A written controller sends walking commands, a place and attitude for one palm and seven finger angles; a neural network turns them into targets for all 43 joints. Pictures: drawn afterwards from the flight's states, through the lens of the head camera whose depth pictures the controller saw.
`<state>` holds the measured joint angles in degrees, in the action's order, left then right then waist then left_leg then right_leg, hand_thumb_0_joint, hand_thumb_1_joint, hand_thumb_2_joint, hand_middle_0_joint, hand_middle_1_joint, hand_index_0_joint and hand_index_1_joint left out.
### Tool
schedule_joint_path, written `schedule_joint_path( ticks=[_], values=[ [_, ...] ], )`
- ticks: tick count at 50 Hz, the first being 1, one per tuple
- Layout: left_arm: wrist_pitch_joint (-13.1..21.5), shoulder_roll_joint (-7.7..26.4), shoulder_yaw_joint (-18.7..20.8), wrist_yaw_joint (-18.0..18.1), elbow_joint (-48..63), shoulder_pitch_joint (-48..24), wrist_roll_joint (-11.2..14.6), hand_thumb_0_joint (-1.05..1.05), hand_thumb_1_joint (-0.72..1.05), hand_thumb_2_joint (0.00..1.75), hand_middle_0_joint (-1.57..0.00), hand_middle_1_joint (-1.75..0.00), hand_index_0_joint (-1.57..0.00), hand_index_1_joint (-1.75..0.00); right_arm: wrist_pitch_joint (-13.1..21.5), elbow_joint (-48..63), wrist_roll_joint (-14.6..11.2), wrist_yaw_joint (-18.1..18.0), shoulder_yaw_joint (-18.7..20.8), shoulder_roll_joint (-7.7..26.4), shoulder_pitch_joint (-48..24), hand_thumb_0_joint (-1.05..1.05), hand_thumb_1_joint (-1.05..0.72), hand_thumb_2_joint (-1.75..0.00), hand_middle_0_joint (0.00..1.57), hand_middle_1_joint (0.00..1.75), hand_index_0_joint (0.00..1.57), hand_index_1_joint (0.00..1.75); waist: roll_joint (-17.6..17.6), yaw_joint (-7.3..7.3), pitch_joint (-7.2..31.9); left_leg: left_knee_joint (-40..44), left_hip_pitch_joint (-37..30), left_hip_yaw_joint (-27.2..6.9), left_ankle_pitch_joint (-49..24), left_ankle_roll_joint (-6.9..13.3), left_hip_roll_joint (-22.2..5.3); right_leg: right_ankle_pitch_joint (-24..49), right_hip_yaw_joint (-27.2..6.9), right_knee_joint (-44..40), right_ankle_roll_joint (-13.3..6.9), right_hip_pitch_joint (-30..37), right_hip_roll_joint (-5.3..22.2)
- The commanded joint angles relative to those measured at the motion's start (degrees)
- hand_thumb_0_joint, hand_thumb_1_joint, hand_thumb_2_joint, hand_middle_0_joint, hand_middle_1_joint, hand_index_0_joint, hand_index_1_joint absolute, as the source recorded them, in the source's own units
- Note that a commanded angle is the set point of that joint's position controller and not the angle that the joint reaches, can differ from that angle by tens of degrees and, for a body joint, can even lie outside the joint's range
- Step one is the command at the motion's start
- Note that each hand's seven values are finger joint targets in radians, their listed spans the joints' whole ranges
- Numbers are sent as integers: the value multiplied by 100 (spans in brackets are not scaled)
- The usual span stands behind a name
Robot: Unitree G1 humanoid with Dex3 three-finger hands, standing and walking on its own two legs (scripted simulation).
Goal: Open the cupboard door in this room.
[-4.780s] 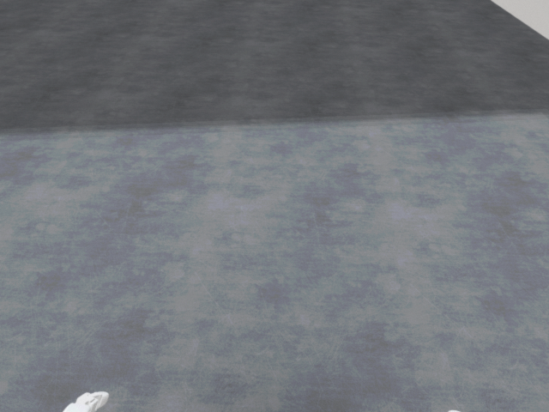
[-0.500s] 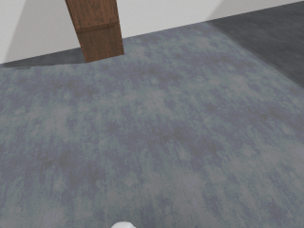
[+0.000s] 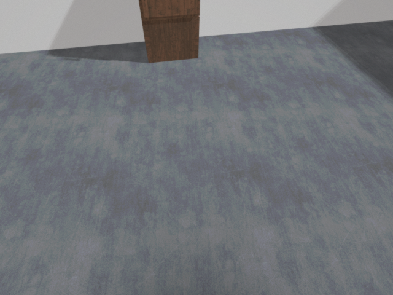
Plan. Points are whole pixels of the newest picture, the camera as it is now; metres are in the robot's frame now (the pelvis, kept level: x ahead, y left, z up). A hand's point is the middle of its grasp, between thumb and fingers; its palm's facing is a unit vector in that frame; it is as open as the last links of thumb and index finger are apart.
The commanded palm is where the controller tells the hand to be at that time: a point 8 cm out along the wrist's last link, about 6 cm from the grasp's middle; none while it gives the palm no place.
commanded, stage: turn or walk to find it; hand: left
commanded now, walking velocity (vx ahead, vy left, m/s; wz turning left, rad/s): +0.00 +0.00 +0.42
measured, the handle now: out of the picture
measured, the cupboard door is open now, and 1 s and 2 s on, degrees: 0 0 0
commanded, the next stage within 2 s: stand and wait in 0.04 s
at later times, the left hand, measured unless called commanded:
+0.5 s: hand out of the picture -0.04 +0.14 -0.17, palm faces +0.16 -0.96 -0.22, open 7.3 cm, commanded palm none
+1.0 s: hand out of the picture -0.06 +0.19 -0.18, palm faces +0.27 -0.94 -0.23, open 7.4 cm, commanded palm none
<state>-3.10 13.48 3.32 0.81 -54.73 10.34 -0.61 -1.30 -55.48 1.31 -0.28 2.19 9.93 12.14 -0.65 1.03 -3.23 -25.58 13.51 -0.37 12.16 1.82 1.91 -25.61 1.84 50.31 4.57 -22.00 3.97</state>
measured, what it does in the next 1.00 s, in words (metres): steps on the spot: right foot, then left foot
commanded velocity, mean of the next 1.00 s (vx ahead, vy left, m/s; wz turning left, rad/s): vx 0.00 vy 0.00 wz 0.21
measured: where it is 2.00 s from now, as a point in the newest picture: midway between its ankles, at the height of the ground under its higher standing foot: outside the picture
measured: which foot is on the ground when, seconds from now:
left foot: down 0.00-0.12, up 0.14-0.50, down 0.52-1.00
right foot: up 0.00-0.08, down 0.10-1.00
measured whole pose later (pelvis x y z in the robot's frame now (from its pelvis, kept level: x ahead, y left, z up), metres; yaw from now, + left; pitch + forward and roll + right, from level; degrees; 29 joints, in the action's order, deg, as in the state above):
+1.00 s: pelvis -0.05 -0.01 -0.01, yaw +13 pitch +0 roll -1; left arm -1.0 11.3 2.8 1.3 -58.4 13.5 -1.6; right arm -2.9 -58.4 1.0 -0.3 2.4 10.9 12.9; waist 0.2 -0.7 -2.8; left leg -42.9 19.4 0.8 24.3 -0.3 -0.3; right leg -15.6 12.7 32.3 0.0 -16.0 6.0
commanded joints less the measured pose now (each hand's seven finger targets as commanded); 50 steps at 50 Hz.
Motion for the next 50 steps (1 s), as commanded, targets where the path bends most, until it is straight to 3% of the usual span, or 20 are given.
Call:
schedule_joint_path(
  ticks=[1, 4, 5, 6, 7, 9, 10, 12, 20, 21, 24, 26, 27, 28, 30, 41, 44, 47, 48, 50],
  values=[
    [166, 293, 65, 57, 489, 36, 26, 0, 90, 90, -20, -30, -20, -30, 13, 350, 29, -44, 358, 1268, 125, 0, -90, -90, 20, 30, 20, 30, 936, 38, 460, 485, -357, -1668, -2197, 792, -1432, 102, 43, -991, -98, 261, -181],
    [266, 363, 72, 100, 321, 673, 14, 0, 90, 90, -20, -30, -20, -30, 16, 404, -32, -16, 341, 1109, -63, 0, -90, -90, 20, 30, 20, 30, 605, -279, 725, -54, 207, -1372, -1402, 380, -1026, 1401, 62, -2750, -156, 1493, -96],
    [338, 685, 100, 141, 299, 711, -53, 0, 90, 90, -20, -30, -20, -30, 27, 416, -88, 13, 296, 795, 51, 0, -90, -90, 20, 30, 20, 30, -278, -264, 760, -766, 909, -876, -409, 36, -570, 1534, -776, -3246, -398, 2096, 723],
    [375, 1113, 162, 161, 345, 623, -105, 0, 90, 90, -20, -30, -20, -30, 16, 548, -93, 37, 215, 491, 49, 0, -90, -90, 20, 30, 20, 30, -1475, -231, 472, -1646, 1658, -195, 1478, -303, 117, 2105, -1962, -3486, -995, 2026, 1911],
    [391, 1060, 181, 147, 409, 574, -39, 0, 90, 90, -20, -30, -20, -30, -110, 482, -3, -8, 292, 804, -1, 0, -90, -90, 20, 30, 20, 30, -1697, -321, 406, -2459, 1405, -507, 1960, -284, -91, 1946, -2123, -3686, -1302, 1232, 2108],
    [381, 718, 57, 126, 393, 170, -45, 0, 90, 90, -20, -30, -20, -30, -177, 226, -8, 34, 313, 744, -18, 0, -90, -90, 20, 30, 20, 30, -742, -79, -108, -3397, 1361, -476, 1379, -287, -141, 1827, -1455, -3620, -1307, 744, 1476],
    [393, 618, 26, 115, 408, 37, -36, 0, 90, 90, -20, -30, -20, -30, -189, 91, -9, 52, 304, 689, 164, 0, -90, -90, 20, 30, 20, 30, -661, 18, -79, -3576, 1358, -398, 1095, -326, -171, 1970, -1034, -3540, -1206, 835, 1248],
    [421, 513, 10, 123, 374, 37, -40, 0, 90, 90, -20, -30, -20, -30, -184, -36, -10, 49, 282, 643, 334, 0, -90, -90, 20, 30, 20, 30, -733, 40, 10, -3581, 1282, -283, 829, -405, -256, 2262, -677, -3496, -1125, 975, 1082],
    [429, 593, 0, 107, -234, 888, -81, 0, 90, 90, -20, -30, -20, -30, -63, -153, -67, -42, 89, 457, -188, 0, -90, -90, 20, 30, 20, 30, -795, -373, 292, -1449, 619, 141, 1307, -433, -401, 3553, -872, -3230, -1414, 1677, 1154],
    [428, 591, -4, 107, -329, 879, -75, 0, 90, 90, -20, -30, -20, -30, -43, -202, -79, -60, 65, 444, -139, 0, -90, -90, 20, 30, 20, 30, -825, -348, 336, -1164, 437, 180, 1244, -424, -403, 3618, -883, -3191, -1400, 1689, 1150],
    [407, 486, -56, 132, -467, 645, 5, 0, 90, 90, -20, -30, -20, -30, 66, -538, -94, -118, -13, 416, 350, 0, -90, -90, 20, 30, 20, 30, -576, -76, 529, 446, -692, 187, -39, -337, -477, 3223, -630, -2859, -1024, 1307, 879],
    [382, 206, -134, 98, -542, 759, 34, 0, 90, 90, -20, -30, -20, -30, 166, -607, -79, -145, -1, 715, 312, 0, -90, -90, 20, 30, 20, 30, 280, -171, 598, 455, -1138, -300, -1359, -98, -1105, 2398, -266, -2696, -612, 907, 343],
    [367, 110, -156, 100, -563, 823, 15, 0, 90, 90, -20, -30, -20, -30, 164, -585, -65, -169, -8, 773, 186, 0, -90, -90, 20, 30, 20, 30, 257, -234, 494, 340, -915, -276, -1318, -40, -1241, 2110, -227, -2879, -543, 909, 289],
    [334, 152, -171, 99, -671, 700, 18, 0, 90, 90, -20, -30, -20, -30, 174, -641, -69, -182, -28, 694, 64, 0, -90, -90, 20, 30, 20, 30, 621, -199, 332, 449, -663, -307, -1249, -32, -1172, 2088, -64, -2815, -467, 1064, 280],
    [298, 208, -159, 90, -761, 683, 30, 0, 90, 90, -20, -30, -20, -30, 138, -648, -73, -184, -59, 676, 7, 0, -90, -90, 20, 30, 20, 30, 740, -244, 98, 671, -169, -412, -953, -7, -1142, 1871, 71, -2696, -417, 1326, 254],
    [257, 298, 2, 92, -518, 772, -40, 0, 90, 90, -20, -30, -20, -30, 47, -188, -40, -113, 89, 857, -7, 0, -90, -90, 20, 30, 20, 30, 420, -250, 33, 424, 683, -882, -474, 143, -961, 1391, 226, -2306, -371, 1192, 404],
    [260, 508, 87, 103, -331, 764, -64, 0, 90, 90, -20, -30, -20, -30, 13, -1, -29, -68, 103, 740, 43, 0, -90, -90, 20, 30, 20, 30, -344, -267, 145, -281, 1071, -479, -32, -8, -525, 1126, -176, -2730, -611, 1346, 960],
    [269, 784, 187, 130, -121, 687, -94, 0, 90, 90, -20, -30, -20, -30, -69, 170, -11, -38, 172, 671, 2, 0, -90, -90, 20, 30, 20, 30, -1163, -328, 329, -2152, 1119, 123, 1343, -205, -334, 1216, -810, -3380, -1345, 1145, 2043],
    [269, 821, 203, 144, -43, 569, -124, 0, 90, 90, -20, -30, -20, -30, -83, 222, -23, -14, 195, 661, -68, 0, -90, -90, 20, 30, 20, 30, -1064, -324, 262, -2595, 1150, 165, 1658, -232, -451, 1399, -701, -3403, -1432, 972, 2173],
    [270, 879, 220, 143, 66, 225, -160, 0, 90, 90, -20, -30, -20, -30, -61, 238, -55, 44, 184, 527, 7, 0, -90, -90, 20, 30, 20, 30, -772, -161, 279, -2125, 924, 288, 1673, -295, -582, 2125, -39, -2961, -1278, 942, 2002]
  ],
)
